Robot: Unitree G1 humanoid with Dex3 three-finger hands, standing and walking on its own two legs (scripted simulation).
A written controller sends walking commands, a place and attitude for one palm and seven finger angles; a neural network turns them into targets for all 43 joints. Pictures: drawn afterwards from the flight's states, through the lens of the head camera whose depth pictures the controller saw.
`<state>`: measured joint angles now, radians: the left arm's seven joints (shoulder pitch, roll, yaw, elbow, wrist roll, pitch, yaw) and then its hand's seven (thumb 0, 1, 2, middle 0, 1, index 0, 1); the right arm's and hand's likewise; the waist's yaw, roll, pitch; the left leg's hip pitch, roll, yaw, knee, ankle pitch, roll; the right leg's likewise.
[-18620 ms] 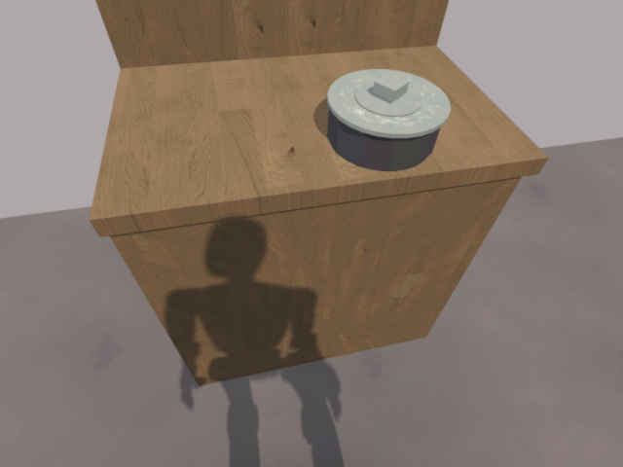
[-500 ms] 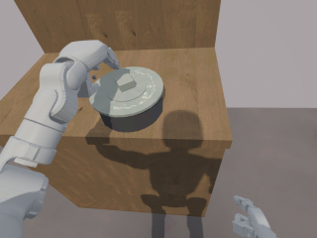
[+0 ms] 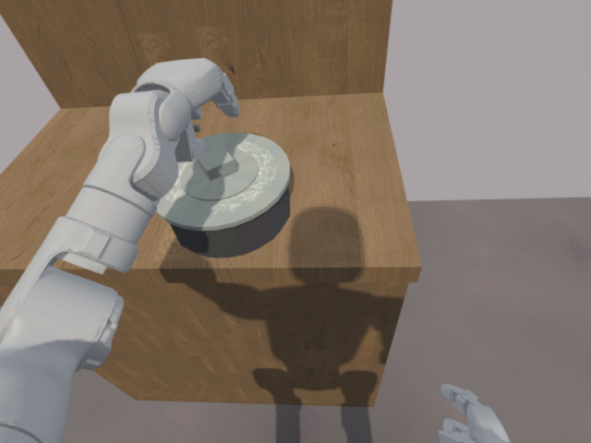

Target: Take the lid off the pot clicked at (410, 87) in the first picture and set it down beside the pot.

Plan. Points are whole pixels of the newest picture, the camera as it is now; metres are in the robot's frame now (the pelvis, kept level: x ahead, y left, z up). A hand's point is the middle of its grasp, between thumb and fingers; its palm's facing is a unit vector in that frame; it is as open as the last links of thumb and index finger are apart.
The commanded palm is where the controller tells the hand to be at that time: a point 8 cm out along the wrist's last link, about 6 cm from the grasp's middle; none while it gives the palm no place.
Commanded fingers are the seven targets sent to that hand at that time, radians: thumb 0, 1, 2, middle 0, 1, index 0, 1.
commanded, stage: move the open hand above the knob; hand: left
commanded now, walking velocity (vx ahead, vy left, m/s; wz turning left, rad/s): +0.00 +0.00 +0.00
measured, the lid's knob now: (216, 162) +0.46 +0.13 +0.16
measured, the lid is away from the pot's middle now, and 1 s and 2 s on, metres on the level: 0.00 0.00 0.00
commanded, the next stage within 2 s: lower the open fingers around the knob in 1.22 s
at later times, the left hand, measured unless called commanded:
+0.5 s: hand (201, 128) +0.44 +0.13 +0.23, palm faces -0.16 -0.04 -0.99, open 9.7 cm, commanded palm +0.41 +0.14 +0.29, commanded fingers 0.00 -0.36 1.71 -0.90 -0.08 -0.90 -0.08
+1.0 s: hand (199, 133) +0.43 +0.13 +0.23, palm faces -0.14 -0.04 -0.99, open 9.7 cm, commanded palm +0.39 +0.14 +0.29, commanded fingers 0.00 -0.36 1.71 -0.90 -0.08 -0.90 -0.08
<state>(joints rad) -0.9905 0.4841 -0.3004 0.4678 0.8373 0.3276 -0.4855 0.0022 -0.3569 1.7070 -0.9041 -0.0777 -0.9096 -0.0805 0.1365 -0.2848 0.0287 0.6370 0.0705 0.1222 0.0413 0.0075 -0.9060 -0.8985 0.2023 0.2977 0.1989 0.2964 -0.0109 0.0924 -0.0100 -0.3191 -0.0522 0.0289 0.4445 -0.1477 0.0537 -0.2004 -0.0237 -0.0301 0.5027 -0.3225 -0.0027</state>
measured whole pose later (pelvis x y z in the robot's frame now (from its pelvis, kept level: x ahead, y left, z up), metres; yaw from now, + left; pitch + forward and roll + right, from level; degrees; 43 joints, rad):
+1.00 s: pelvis +0.00 -0.01 +0.00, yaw +0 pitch +1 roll +1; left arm -0.93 0.50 -0.30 0.39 0.83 0.34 -0.50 0.00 -0.36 1.71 -0.90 -0.08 -0.91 -0.08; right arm 0.10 -0.28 0.04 0.62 0.08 0.15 0.04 0.01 -0.91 -0.90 0.20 0.30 0.20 0.30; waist 0.00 0.10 -0.01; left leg -0.31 -0.04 0.02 0.45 -0.16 0.04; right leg -0.19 -0.01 -0.03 0.51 -0.34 -0.02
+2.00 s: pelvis +0.01 -0.01 +0.00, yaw +1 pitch +1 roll +1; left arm -0.85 0.47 -0.32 0.42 0.81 0.33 -0.47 0.00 -0.36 1.71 -0.90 -0.08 -0.91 -0.08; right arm 0.11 -0.28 0.03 0.62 0.08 0.15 0.04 0.01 -0.91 -0.90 0.20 0.30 0.20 0.30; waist 0.00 0.09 -0.01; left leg -0.32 -0.04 0.01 0.47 -0.17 0.04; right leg -0.19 -0.01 -0.04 0.51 -0.34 -0.02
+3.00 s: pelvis +0.00 -0.01 +0.00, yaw +0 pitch +1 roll +0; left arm -0.86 0.47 -0.31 0.45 0.81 0.32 -0.46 0.00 0.03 1.17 -0.73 -0.68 -0.73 -0.68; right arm 0.11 -0.27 0.04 0.62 0.08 0.15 0.03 0.01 -0.91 -0.90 0.20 0.30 0.20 0.30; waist -0.01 0.09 -0.01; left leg -0.32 -0.04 0.01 0.47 -0.16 0.04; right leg -0.19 -0.01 -0.04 0.50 -0.33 -0.02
